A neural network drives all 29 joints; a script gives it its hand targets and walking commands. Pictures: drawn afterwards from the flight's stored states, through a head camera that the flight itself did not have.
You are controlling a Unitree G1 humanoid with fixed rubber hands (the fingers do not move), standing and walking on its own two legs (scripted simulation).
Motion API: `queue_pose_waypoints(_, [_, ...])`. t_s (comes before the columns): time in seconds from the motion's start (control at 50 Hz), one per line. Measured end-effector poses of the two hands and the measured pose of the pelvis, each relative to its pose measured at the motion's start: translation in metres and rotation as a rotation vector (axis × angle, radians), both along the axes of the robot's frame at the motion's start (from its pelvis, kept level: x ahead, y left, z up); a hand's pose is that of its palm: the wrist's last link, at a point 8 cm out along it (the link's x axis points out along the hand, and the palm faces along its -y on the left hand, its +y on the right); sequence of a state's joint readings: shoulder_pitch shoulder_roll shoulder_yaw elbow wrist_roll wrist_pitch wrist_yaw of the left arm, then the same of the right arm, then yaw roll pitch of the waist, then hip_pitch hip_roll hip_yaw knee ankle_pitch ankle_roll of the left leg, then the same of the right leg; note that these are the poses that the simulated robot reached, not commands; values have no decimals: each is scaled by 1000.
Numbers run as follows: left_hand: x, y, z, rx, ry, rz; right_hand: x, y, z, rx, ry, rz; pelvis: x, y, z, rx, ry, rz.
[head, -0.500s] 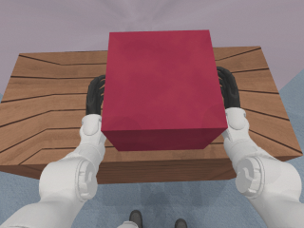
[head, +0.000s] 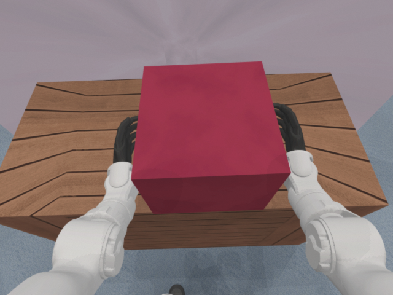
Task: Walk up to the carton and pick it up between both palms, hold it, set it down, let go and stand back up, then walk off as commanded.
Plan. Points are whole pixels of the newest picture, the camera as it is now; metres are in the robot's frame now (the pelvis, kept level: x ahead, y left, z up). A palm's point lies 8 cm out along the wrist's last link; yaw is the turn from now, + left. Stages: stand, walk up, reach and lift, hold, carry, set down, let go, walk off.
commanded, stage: reach and lift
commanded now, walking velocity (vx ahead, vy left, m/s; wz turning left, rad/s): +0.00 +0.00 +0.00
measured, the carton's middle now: (205, 140) +0.45 +0.01 -0.02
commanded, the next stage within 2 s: none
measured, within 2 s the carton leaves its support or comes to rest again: leaves its support in 0.12 s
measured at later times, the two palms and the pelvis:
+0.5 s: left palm (103, 136) +0.37 +0.19 +0.11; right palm (313, 127) +0.39 -0.17 +0.13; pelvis -0.02 +0.00 +0.01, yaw +1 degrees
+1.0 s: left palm (96, 133) +0.36 +0.19 +0.13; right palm (318, 121) +0.38 -0.17 +0.14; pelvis -0.01 +0.00 +0.02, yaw +2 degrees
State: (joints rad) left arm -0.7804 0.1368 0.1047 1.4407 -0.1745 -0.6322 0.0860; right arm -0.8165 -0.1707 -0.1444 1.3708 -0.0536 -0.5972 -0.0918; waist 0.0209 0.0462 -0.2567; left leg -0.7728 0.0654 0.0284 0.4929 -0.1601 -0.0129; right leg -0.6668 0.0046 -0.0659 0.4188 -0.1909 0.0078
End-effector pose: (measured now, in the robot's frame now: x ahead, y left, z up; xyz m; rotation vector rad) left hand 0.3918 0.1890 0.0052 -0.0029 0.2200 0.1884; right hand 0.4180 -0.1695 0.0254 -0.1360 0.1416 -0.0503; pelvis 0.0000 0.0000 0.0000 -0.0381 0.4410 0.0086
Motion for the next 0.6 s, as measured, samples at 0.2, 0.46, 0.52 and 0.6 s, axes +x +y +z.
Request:
queue_pose_waypoints(0.2, [-17, -1, 13, -5, 26, 5, -15, 0, 16, 10, 26, -1, -8, -1, 1, 0, -52, 14])
queue_pose_waypoints(0.46, [-18, 3, 93, 18, -55, -29, -31, 3, 90, 100, -47, -47, -21, 0, 11, 17, -214, 19])
queue_pose_waypoints(0.52, [-18, 3, 109, 21, -54, -37, -33, 3, 104, 109, -45, -57, -24, 0, 14, 23, -258, 13])
queue_pose_waypoints(0.6, [-17, 4, 123, 22, -45, -47, -35, 3, 114, 116, -35, -67, -26, 1, 17, 28, -307, 9])
